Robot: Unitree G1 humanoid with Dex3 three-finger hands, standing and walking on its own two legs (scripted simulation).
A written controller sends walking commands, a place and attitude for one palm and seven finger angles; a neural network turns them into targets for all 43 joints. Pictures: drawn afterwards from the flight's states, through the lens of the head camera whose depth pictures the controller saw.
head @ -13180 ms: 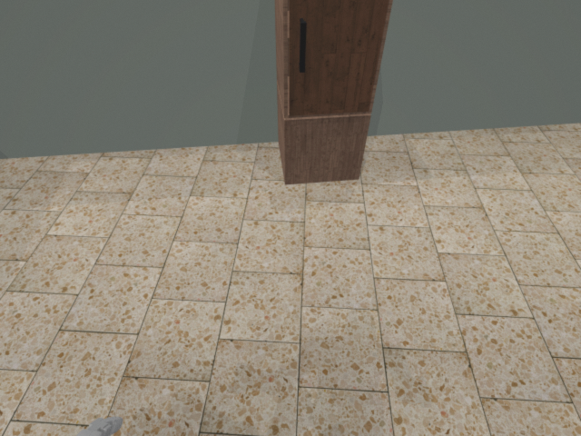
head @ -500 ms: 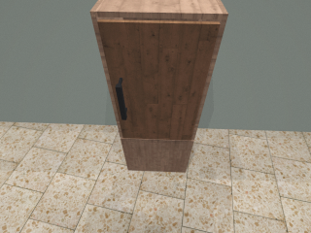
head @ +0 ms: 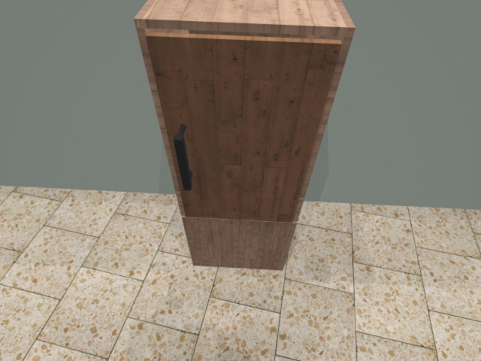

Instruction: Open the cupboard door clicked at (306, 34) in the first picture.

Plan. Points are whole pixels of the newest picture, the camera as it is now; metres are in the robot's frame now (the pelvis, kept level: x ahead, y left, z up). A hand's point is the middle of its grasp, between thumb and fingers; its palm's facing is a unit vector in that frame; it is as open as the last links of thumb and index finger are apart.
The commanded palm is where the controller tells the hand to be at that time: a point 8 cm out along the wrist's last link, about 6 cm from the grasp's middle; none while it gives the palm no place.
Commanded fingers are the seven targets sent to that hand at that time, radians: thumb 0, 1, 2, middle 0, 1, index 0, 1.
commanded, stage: raise the hand with hooked fingers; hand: left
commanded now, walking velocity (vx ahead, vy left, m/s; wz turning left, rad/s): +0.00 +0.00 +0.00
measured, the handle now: (185, 159) +0.57 +0.17 -0.04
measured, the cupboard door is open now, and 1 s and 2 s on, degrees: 0 0 0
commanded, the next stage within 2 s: none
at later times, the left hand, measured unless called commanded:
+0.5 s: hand out of the picture +0.14 +0.19 -0.07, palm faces +0.15 -0.99 -0.07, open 9.3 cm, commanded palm +0.14 +0.24 -0.06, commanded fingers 0.00 0.25 0.62 -0.25 -0.72 -0.25 -0.72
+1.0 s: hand (122, 320) +0.20 +0.22 -0.07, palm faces -0.02 -1.00 -0.07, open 12.3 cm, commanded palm +0.18 +0.28 -0.05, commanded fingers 0.00 -0.34 0.37 -0.29 -1.10 -0.29 -1.10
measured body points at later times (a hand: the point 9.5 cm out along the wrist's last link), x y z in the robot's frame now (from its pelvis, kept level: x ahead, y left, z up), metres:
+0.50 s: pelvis -0.02 -0.04 -0.10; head +0.04 -0.01 +0.34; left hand +0.12 +0.25 -0.06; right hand +0.23 -0.27 -0.14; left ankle +0.01 +0.08 -0.74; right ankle -0.01 -0.11 -0.74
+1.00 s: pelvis -0.03 -0.01 -0.09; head +0.05 +0.00 +0.35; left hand +0.19 +0.27 -0.06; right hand +0.11 -0.28 -0.18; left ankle +0.01 +0.08 -0.74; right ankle -0.01 -0.11 -0.74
